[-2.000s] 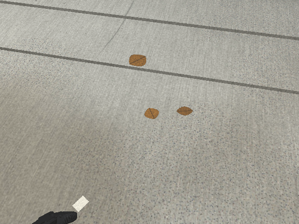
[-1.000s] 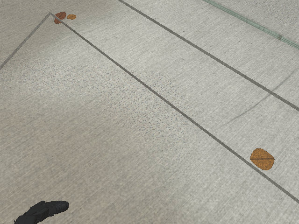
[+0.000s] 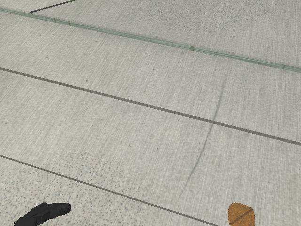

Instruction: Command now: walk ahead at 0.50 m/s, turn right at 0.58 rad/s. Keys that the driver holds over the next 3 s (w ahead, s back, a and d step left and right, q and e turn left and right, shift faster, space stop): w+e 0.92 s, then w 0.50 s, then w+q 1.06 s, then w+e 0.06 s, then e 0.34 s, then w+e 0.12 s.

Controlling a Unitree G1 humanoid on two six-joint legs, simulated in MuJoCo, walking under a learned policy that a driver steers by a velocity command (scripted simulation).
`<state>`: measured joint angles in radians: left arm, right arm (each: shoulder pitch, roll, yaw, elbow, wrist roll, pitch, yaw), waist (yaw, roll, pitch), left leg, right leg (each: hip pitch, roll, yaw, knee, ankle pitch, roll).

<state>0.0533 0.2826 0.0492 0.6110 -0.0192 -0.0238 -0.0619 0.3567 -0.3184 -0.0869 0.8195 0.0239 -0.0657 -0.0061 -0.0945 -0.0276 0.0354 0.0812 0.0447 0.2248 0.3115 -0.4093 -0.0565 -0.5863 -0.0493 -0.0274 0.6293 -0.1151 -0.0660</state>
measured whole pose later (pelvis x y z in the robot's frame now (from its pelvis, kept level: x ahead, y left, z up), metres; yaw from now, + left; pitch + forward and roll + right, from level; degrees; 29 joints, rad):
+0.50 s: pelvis +0.29 -0.02 +0.01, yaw -17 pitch +2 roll +0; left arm 0.38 0.31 0.07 0.73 -0.03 -0.02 0.01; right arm 0.03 -0.28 -0.03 0.66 0.00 -0.11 0.02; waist 0.08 0.02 0.01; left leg -0.49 0.00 -0.06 0.48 -0.14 -0.03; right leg -0.07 0.10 0.22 0.47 -0.42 -0.06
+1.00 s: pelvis +0.49 -0.14 +0.01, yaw -35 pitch +0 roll +2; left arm 0.14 0.31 0.07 0.61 -0.02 0.01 -0.03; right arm 0.26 -0.32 -0.08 0.81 0.01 -0.05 0.01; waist -0.02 0.01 0.04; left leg -0.06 0.13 0.18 0.64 -0.56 -0.05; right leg -0.50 -0.04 -0.06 0.73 -0.21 -0.06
